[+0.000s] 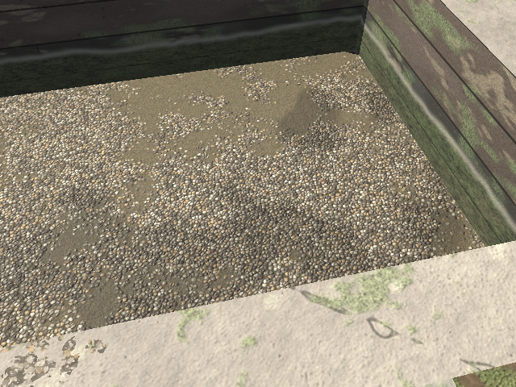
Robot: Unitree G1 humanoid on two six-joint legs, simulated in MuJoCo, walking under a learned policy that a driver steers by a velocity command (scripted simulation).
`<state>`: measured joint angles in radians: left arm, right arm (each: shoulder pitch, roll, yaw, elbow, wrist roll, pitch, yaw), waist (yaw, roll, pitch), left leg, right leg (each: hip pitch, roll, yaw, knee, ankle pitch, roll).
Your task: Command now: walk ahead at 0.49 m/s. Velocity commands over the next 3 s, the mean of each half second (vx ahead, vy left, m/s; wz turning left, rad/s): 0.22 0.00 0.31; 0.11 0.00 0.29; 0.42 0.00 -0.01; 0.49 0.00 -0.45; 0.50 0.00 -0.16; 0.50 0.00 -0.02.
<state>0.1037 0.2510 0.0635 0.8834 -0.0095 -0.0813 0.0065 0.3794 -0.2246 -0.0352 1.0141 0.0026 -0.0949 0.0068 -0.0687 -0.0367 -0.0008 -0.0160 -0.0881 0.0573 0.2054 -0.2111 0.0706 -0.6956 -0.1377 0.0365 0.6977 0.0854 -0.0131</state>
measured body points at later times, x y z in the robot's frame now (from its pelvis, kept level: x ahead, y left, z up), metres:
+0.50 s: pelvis +0.14 -0.03 -0.01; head +0.17 -0.01 +0.43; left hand +0.21 +0.26 -0.14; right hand +0.31 -0.28 -0.13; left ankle +0.16 +0.09 -0.71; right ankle +0.24 -0.14 -0.74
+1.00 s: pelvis +0.16 +0.00 -0.01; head +0.17 +0.00 +0.44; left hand +0.13 +0.28 -0.15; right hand +0.36 -0.19 -0.14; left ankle +0.15 +0.08 -0.74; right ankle +0.18 -0.13 -0.75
